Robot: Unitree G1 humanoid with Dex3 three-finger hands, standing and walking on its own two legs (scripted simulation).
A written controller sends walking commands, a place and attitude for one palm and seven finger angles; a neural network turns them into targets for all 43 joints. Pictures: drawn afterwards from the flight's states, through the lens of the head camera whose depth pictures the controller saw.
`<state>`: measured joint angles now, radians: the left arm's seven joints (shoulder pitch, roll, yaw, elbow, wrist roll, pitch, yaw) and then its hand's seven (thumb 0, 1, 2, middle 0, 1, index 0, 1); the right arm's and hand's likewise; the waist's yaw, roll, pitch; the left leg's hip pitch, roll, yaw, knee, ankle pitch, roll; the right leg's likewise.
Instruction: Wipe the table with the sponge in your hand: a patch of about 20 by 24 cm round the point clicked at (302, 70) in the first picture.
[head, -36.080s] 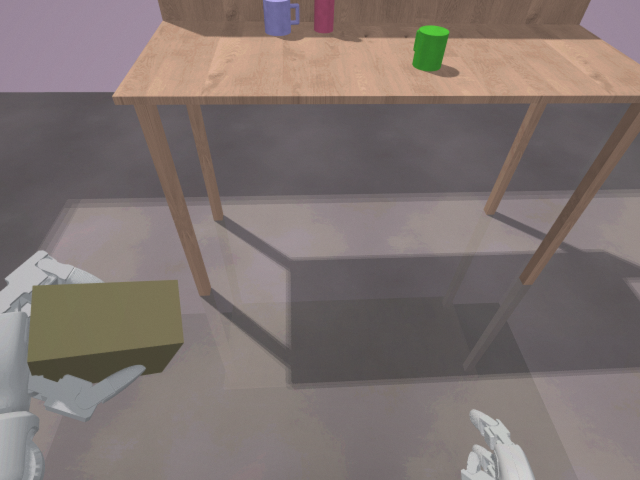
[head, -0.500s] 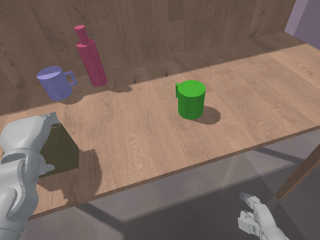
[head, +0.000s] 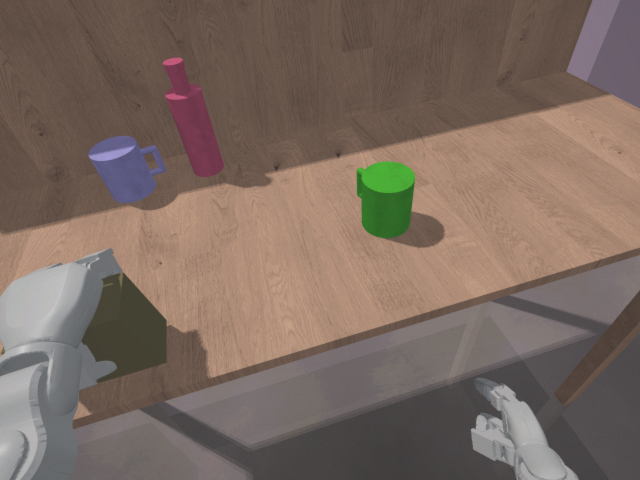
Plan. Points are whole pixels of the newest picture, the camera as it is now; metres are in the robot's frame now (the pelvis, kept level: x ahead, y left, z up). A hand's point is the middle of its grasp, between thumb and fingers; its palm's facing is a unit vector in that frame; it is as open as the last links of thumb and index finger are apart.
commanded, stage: lift the sponge slowly off the table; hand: left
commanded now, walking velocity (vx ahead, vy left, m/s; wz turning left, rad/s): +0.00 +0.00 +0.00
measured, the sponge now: (104, 341) +0.23 +0.30 +0.09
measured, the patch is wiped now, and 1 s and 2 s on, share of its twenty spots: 0.95 0.95 0.95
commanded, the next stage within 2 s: none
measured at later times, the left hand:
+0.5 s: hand (86, 330) +0.21 +0.29 +0.13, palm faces +0.09 -0.08 -0.99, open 10.3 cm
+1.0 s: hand (74, 320) +0.21 +0.29 +0.16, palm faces +0.09 -0.06 -0.99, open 10.3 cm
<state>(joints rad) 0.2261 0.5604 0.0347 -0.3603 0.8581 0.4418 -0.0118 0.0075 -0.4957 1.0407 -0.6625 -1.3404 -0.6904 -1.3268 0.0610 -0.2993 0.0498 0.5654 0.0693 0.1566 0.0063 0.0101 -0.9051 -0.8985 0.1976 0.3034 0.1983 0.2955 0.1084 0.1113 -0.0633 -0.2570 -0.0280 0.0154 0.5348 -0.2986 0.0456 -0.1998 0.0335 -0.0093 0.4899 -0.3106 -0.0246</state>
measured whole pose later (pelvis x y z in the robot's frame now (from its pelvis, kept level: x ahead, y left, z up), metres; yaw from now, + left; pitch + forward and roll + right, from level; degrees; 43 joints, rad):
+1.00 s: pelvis -0.02 -0.02 +0.00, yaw +1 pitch -3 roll +0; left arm 0.07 0.65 0.04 -0.27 0.80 0.41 -0.13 -0.01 -0.51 1.04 -0.68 -1.33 -0.71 -1.31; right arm 0.02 -0.29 0.07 0.60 0.05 0.11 -0.04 0.01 -0.90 -0.90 0.20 0.30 0.20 0.30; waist 0.14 0.10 0.00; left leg -0.18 -0.01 -0.01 0.47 -0.25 0.02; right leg -0.12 0.05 -0.03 0.43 -0.27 -0.06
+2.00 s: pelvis -0.03 -0.02 +0.01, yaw +1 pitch -2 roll +0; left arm -0.16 0.68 0.02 -0.33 0.77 0.53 -0.23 -0.01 -0.51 1.04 -0.69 -1.32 -0.72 -1.30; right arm -0.02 -0.28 0.11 0.58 0.07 0.12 -0.03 0.01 -0.90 -0.90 0.20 0.30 0.20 0.30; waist 0.16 0.11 -0.01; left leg -0.18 -0.03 0.00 0.43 -0.21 0.02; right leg -0.14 0.04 -0.02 0.42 -0.24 -0.05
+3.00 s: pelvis -0.03 -0.02 +0.00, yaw +1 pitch -3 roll +0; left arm 0.02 0.71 0.06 -0.50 0.73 0.51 -0.22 -0.01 -0.52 1.04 -0.69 -1.32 -0.72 -1.30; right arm -0.02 -0.28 0.10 0.57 0.06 0.12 -0.04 0.01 -0.90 -0.90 0.20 0.30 0.20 0.30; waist 0.18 0.11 -0.01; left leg -0.18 -0.02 0.00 0.46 -0.22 0.01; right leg -0.13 0.05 -0.02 0.45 -0.26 -0.05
